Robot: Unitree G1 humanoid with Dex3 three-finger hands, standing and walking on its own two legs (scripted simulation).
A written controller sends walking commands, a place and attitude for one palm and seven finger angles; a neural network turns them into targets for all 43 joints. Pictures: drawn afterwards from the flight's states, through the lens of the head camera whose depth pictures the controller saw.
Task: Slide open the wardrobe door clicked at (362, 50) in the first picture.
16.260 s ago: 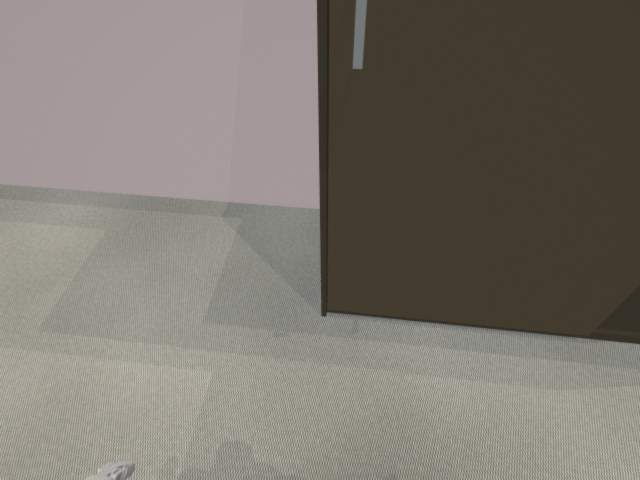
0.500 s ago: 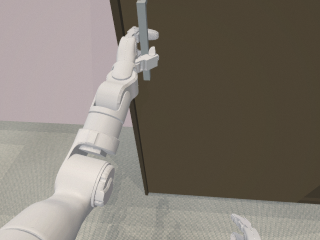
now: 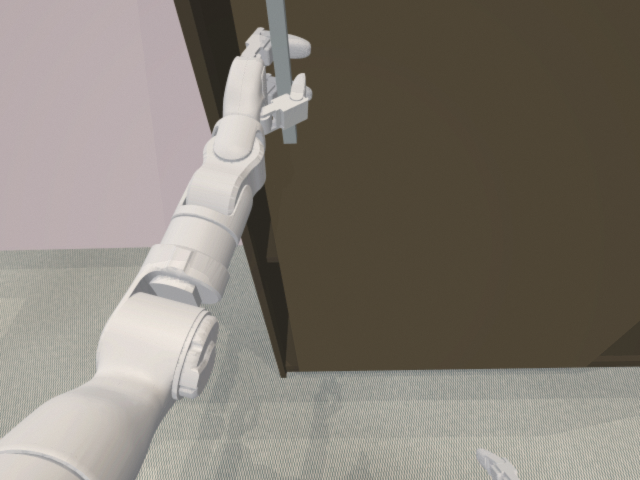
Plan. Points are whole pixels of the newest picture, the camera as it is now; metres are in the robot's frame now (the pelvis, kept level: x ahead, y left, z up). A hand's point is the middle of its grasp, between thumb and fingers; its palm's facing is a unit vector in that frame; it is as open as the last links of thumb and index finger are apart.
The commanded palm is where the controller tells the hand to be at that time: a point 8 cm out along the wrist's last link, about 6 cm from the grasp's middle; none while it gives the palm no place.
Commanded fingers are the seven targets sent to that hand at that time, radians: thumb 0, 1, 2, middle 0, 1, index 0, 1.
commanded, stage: step sideways, sliding the door along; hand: left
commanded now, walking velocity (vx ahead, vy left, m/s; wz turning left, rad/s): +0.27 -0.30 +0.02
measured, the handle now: (284, 63) +0.52 +0.06 +0.27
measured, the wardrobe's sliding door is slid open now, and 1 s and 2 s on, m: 0.04 0.19 0.65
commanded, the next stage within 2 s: none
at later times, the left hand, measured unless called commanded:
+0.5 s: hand (343, 103) +0.48 -0.01 +0.24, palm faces +0.03 -0.99 -0.10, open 5.8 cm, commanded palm +0.46 -0.02 +0.25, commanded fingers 0.00 0.90 0.90 -0.45 -1.40 -0.45 -1.40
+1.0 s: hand (431, 98) +0.49 -0.12 +0.24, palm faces +0.26 -0.96 -0.07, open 6.0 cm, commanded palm +0.47 -0.15 +0.24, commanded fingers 0.00 0.90 0.90 -0.45 -1.40 -0.45 -1.40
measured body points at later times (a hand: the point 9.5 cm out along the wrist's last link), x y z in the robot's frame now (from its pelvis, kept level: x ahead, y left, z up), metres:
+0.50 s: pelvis +0.01 -0.12 -0.01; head +0.13 -0.11 +0.42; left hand +0.47 +0.04 +0.25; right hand +0.23 -0.33 -0.13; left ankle +0.02 +0.02 -0.74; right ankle +0.01 -0.17 -0.69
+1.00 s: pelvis +0.08 -0.31 -0.01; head +0.20 -0.29 +0.42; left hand +0.47 -0.07 +0.24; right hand +0.33 -0.50 -0.13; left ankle +0.05 -0.17 -0.74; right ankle +0.13 -0.44 -0.70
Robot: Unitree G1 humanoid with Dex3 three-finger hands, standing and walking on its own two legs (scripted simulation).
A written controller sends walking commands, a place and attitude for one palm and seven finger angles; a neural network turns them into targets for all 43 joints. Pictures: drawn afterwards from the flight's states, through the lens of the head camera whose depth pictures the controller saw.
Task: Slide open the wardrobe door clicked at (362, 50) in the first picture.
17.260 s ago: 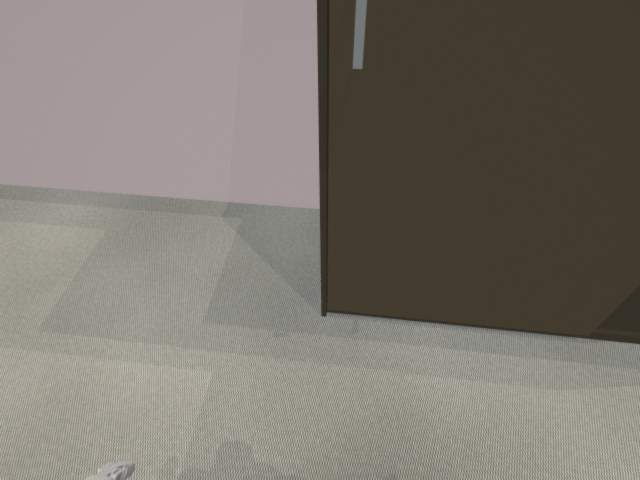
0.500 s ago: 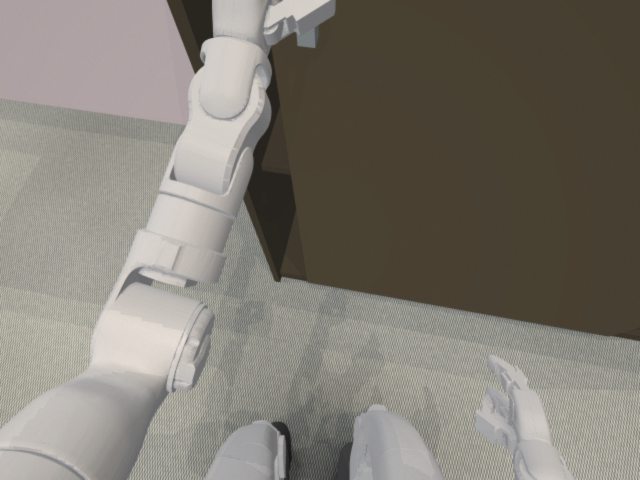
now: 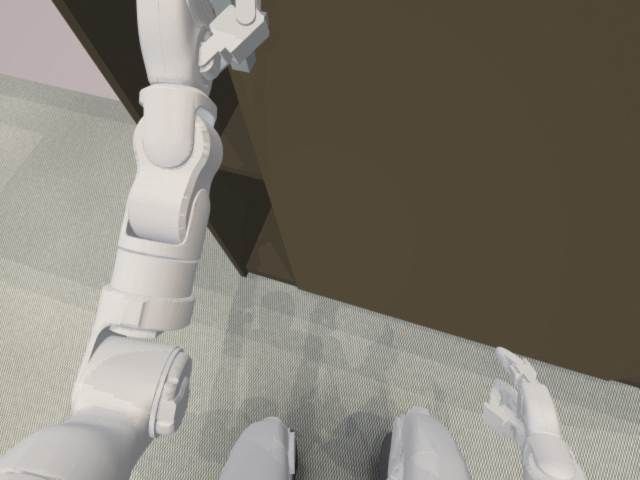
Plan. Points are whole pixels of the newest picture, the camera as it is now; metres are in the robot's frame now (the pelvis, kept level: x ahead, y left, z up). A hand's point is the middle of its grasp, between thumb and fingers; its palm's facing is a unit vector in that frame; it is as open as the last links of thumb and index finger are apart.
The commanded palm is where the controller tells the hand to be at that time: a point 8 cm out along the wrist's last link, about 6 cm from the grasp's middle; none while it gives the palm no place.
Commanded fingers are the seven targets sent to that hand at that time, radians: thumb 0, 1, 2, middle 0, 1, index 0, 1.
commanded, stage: step sideways, sliding the door along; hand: left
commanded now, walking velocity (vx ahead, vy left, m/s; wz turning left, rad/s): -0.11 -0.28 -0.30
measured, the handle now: out of the picture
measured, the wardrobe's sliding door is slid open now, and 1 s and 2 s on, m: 0.19 0.65 0.65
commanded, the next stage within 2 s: stop walking and hold the door there in 1.24 s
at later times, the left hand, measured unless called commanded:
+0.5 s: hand (518, 66) +0.41 -0.08 +0.25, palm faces +0.01 -1.00 -0.05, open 6.2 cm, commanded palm +0.38 -0.09 +0.25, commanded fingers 0.00 0.90 0.90 -0.45 -1.40 -0.45 -1.40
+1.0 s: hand out of the picture +0.35 -0.34 +0.25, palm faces -0.14 -0.99 -0.05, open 6.3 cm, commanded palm +0.34 -0.33 +0.24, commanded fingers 0.00 0.90 0.90 -0.45 -1.40 -0.45 -1.40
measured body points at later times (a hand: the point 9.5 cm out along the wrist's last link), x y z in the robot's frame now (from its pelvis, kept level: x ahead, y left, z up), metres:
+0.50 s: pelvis +0.00 -0.17 +0.00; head +0.13 -0.17 +0.43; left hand +0.40 -0.03 +0.25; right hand +0.24 -0.39 -0.10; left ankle -0.01 -0.06 -0.73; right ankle +0.08 -0.27 -0.71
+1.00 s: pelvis -0.05 -0.35 +0.01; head +0.06 -0.39 +0.44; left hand +0.36 -0.29 +0.25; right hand +0.16 -0.59 -0.10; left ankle -0.05 -0.21 -0.69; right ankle -0.01 -0.46 -0.72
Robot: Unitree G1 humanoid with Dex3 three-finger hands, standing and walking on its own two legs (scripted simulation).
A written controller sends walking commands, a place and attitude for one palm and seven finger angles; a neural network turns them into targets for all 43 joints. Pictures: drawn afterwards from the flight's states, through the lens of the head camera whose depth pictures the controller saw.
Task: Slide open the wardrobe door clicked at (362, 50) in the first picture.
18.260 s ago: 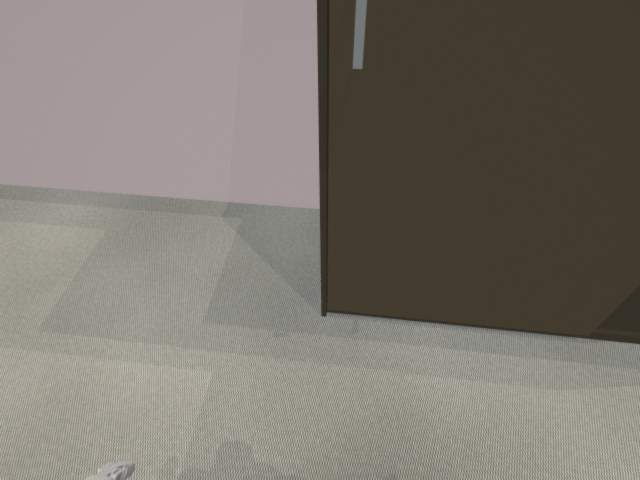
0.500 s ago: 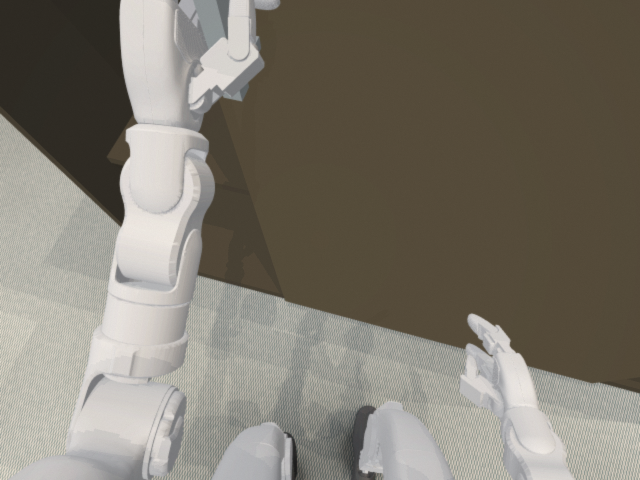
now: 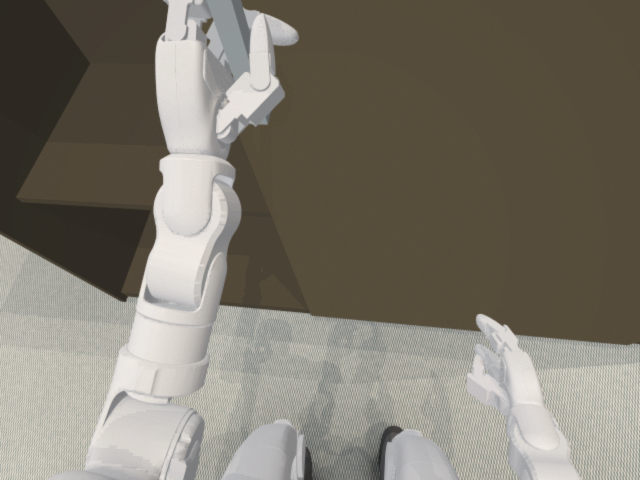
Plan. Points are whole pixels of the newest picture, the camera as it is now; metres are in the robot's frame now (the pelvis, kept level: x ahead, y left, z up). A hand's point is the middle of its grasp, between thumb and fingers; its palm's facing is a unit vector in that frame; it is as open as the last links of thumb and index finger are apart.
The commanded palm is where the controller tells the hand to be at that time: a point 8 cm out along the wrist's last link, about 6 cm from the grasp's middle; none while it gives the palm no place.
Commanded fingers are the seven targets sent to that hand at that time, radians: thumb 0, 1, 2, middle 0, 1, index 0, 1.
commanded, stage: step sideways, sliding the door along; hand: left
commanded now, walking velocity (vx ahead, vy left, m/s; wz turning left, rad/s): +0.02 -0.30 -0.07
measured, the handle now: (237, 6) +0.45 +0.09 +0.27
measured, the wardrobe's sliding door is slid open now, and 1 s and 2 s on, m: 0.65 0.65 0.65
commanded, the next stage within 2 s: stop walking and hold the door there in 0.24 s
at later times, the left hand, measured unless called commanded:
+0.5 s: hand (277, 71) +0.41 +0.06 +0.24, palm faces +0.42 -0.88 -0.21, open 6.0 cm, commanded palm +0.38 +0.10 +0.21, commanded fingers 0.00 0.90 0.90 -0.45 -1.40 -0.45 -1.40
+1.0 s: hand (281, 74) +0.41 +0.06 +0.24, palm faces +0.43 -0.88 -0.21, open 5.9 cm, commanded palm +0.37 +0.10 +0.21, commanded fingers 0.00 0.90 0.90 -0.45 -1.40 -0.45 -1.40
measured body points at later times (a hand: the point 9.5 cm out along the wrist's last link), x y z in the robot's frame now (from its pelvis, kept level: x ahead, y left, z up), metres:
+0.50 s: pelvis -0.02 -0.18 -0.01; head +0.06 -0.21 +0.43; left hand +0.39 +0.10 +0.25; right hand +0.16 -0.42 -0.13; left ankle -0.05 -0.02 -0.67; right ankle -0.03 -0.32 -0.73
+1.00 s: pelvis -0.06 -0.20 +0.00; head -0.04 -0.21 +0.45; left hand +0.38 +0.10 +0.25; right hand +0.01 -0.47 -0.11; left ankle -0.02 -0.12 -0.74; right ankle -0.08 -0.32 -0.74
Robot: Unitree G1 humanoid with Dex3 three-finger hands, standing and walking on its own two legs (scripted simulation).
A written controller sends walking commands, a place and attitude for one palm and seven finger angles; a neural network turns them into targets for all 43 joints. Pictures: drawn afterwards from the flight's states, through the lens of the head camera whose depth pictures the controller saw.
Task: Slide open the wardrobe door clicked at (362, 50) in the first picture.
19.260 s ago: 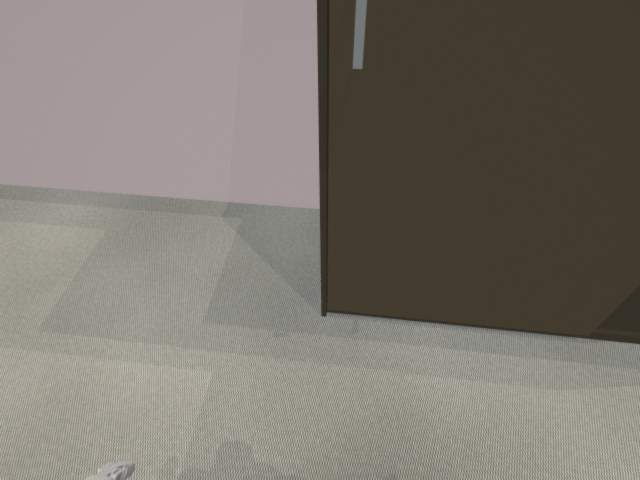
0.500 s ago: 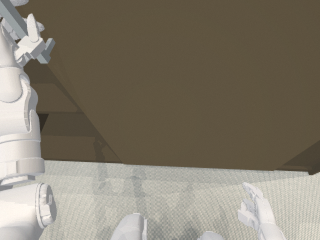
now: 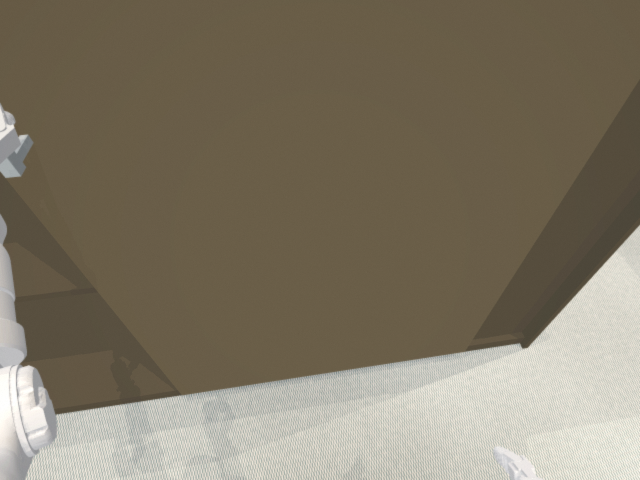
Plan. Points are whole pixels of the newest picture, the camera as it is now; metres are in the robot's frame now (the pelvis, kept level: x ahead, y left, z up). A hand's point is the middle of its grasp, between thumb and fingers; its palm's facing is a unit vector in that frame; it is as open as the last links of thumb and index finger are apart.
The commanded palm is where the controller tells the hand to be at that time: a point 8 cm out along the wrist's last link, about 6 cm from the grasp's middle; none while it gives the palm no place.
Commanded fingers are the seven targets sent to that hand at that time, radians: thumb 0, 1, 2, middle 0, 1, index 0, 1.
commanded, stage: stop walking and hold the door there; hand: left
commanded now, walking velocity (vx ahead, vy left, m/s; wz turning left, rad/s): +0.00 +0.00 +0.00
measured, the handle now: out of the picture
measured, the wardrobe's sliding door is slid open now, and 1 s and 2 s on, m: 0.65 0.65 0.65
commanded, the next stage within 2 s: none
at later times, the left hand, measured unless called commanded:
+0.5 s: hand (3, 132) +0.40 +0.34 +0.25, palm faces +0.57 -0.80 -0.19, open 6.1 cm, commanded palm +0.36 +0.38 +0.22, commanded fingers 0.00 0.90 0.90 -0.45 -1.40 -0.45 -1.40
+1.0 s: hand out of the picture +0.40 +0.36 +0.24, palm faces +0.38 -0.89 -0.24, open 5.5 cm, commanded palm +0.36 +0.40 +0.22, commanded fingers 0.00 0.90 0.90 -0.45 -1.40 -0.45 -1.40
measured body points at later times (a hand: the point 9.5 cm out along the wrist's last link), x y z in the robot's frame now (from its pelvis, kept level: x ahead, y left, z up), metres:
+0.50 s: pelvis -0.02 +0.00 +0.00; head -0.01 -0.01 +0.45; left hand +0.37 +0.38 +0.26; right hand +0.05 -0.30 -0.10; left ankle +0.02 +0.08 -0.73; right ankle +0.00 -0.12 -0.73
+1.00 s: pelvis -0.05 +0.10 +0.00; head +0.00 +0.08 +0.44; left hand +0.37 +0.40 +0.25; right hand +0.07 -0.18 -0.11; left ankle -0.03 +0.21 -0.73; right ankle -0.03 -0.06 -0.70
